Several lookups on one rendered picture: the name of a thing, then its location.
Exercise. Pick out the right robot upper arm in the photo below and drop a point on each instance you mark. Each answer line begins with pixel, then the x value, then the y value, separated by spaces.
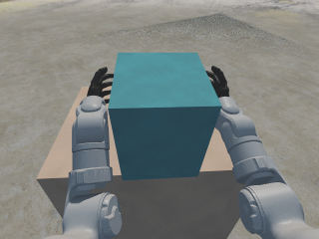
pixel 272 211

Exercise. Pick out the left robot upper arm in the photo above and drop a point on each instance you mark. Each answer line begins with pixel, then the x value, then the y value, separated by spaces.
pixel 91 216

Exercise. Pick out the carton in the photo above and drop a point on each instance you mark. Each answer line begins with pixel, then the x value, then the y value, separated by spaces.
pixel 163 110

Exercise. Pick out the robot left forearm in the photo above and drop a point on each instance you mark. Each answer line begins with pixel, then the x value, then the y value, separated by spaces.
pixel 90 147

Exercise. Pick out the robot left hand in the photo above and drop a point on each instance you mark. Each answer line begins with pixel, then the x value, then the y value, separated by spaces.
pixel 96 87

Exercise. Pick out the robot right hand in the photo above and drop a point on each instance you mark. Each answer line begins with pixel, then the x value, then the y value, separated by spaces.
pixel 219 82

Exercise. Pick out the pedestal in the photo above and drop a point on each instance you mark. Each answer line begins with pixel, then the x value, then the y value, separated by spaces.
pixel 198 207

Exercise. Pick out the robot right forearm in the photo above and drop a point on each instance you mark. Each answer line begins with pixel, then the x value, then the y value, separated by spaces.
pixel 251 164

